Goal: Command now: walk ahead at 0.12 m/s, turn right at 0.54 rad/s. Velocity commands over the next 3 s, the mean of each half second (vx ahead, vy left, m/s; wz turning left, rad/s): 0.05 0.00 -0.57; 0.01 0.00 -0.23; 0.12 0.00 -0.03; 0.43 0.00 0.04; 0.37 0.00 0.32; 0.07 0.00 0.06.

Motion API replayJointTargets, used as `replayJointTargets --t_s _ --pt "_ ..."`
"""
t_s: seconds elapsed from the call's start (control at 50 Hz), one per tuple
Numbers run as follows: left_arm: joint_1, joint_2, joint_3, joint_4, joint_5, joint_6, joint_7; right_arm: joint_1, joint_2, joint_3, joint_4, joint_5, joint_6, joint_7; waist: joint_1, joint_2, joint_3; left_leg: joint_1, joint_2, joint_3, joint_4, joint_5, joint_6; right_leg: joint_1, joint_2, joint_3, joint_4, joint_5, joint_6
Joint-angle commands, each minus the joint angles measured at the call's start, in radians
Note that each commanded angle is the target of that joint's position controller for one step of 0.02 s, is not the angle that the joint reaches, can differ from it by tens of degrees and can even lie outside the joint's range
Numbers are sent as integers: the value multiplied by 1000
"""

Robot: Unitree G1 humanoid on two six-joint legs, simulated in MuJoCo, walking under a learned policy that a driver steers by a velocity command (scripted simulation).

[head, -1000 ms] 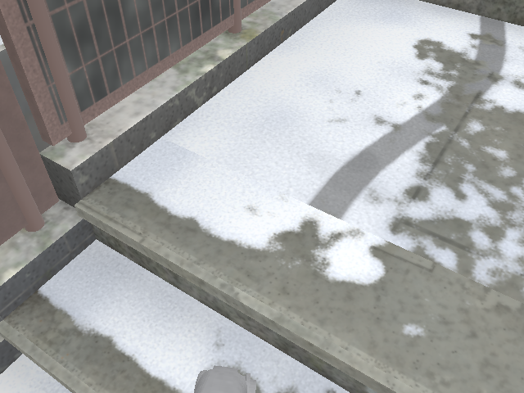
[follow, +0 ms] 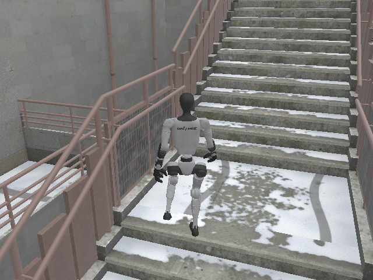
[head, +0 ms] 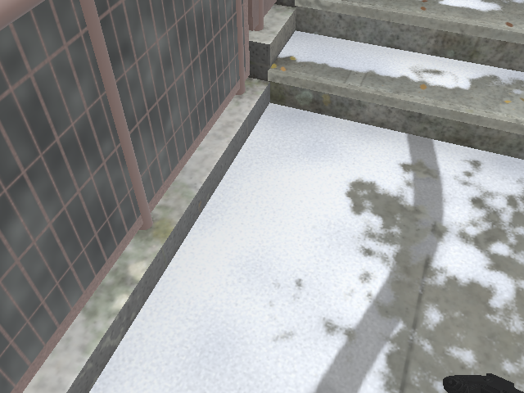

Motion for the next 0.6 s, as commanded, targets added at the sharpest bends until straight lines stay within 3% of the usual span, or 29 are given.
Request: replayJointTargets --t_s 0.02,0.06,0.1,0.14,0.16,0.18,0.2,0.22,0.24,0.26,0.28,0.3,0.32,0.34,0.36,0.38,0.42,0.46,0.5,0.54,0.56,0.6 --pt "-239 134 26 -193 -2 -67 16 49 -36 -6 -46 6 1 13 -100 9 -73 259 43 156 -219 21 -72 -46 -177 191 -315 680 -113" --pt "-212 161 34 -218 -33 -89 9 16 -59 -22 -69 4 -14 6 -88 -29 -20 373 50 135 -397 147 -75 -42 -165 207 -325 659 -92" --pt "-176 174 51 -226 -53 -86 -6 -61 -32 -17 -123 4 -7 -7 -66 -54 -6 417 29 143 -618 125 -76 62 -170 236 -289 612 -89" --pt "-125 196 72 -232 -51 -79 -28 -83 -40 -19 -142 23 -6 -20 -36 -109 13 392 -7 146 -791 109 -74 222 -211 324 -249 650 -122" --pt "-142 194 76 -247 -53 -74 -39 -72 -53 -24 -142 29 -15 -27 -44 -129 8 410 -13 153 -870 105 -60 278 -231 373 -226 692 -135" --pt "-171 186 76 -257 -56 -69 -48 -29 -75 -35 -136 49 -28 -34 -73 -105 1 494 -18 165 -997 204 -30 289 -222 391 -181 717 -124" --pt "-142 154 68 -257 -62 -67 -60 25 -106 -49 -124 64 -47 -45 -81 -73 -39 655 4 169 -1066 403 30 258 -164 385 -117 707 -81" --pt "-104 53 40 -274 -72 -62 -73 115 -137 -55 -112 50 -64 -63 -88 58 -165 902 170 24 -1076 804 182 171 -41 289 81 400 12" --pt "-72 55 26 -334 -81 -21 -30 176 -227 -77 -126 3 0 -79 -47 158 -207 1131 437 -306 -1046 1197 343 -177 46 98 386 -297 97" --pt "-46 123 36 -323 -78 6 -17 169 -165 -72 -140 15 25 -73 -33 135 -250 1093 511 -432 -1084 979 392 -263 -41 87 557 -348 131" --pt "-114 161 47 -325 -80 35 -8 132 -90 -56 -171 28 34 -75 -51 34 -166 1004 444 -330 -1100 713 348 -300 -94 78 662 -267 147" --pt "-160 139 39 -347 -74 61 -4 99 -64 -46 -183 36 41 -83 -49 9 -109 907 379 -236 -1136 471 296 -312 -128 69 689 -188 151" --pt "-172 134 41 -372 -72 86 2 48 -62 -43 -192 47 45 -94 -26 32 -43 795 342 -161 -1183 308 253 -287 -154 72 670 -142 157" --pt "-179 127 40 -393 -70 101 7 15 -66 -41 -193 43 47 -102 -14 60 3 691 303 -90 -1219 227 223 -235 -165 62 656 -106 158" --pt "-175 132 46 -401 -74 108 13 16 -73 -43 -190 31 48 -103 -15 72 9 648 272 -24 -1233 230 210 -190 -159 37 657 -51 159" --pt "-175 120 44 -416 -66 109 19 38 -101 -53 -175 21 49 -108 -13 83 9 646 266 21 -1239 221 212 -179 -167 23 617 -13 156" --pt "-189 97 33 -429 -56 105 22 85 -117 -58 -147 21 52 -114 -32 97 -5 681 271 78 -1234 211 223 -160 -187 -5 477 25 153" --pt "-206 85 24 -436 -57 104 16 92 -142 -68 -139 24 66 -104 -44 127 -26 670 271 143 -1225 200 216 -42 -195 -41 301 -12 141" --pt "-197 94 27 -437 -55 107 9 114 -172 -81 -123 45 73 -96 -56 158 -14 655 289 144 -1233 126 220 50 -188 -73 165 -42 124" --pt "-163 122 40 -424 -63 113 -1 128 -170 -83 -115 64 75 -84 -63 187 -4 665 304 151 -1224 34 202 130 -182 -96 34 0 106" --pt "-152 116 41 -425 -69 120 -7 98 -162 -82 -113 72 81 -79 -42 182 14 632 295 151 -1197 19 186 190 -177 -96 -74 45 80" --pt "-76 117 50 -399 -47 129 -13 144 -105 -63 -81 77 92 -60 -27 111 39 568 237 214 -1097 -44 122 331 -131 -105 -258 75 29"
